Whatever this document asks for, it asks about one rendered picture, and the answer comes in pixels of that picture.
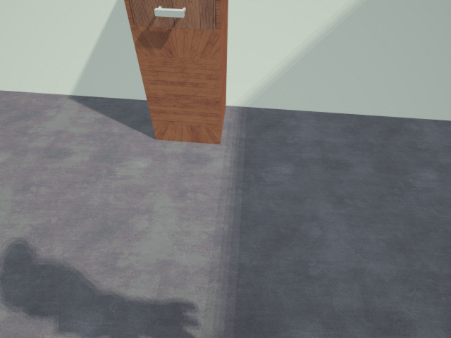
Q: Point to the drawer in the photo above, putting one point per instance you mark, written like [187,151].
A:
[199,14]

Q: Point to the handle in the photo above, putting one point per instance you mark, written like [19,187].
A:
[170,12]

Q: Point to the cabinet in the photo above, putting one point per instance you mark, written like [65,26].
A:
[184,76]

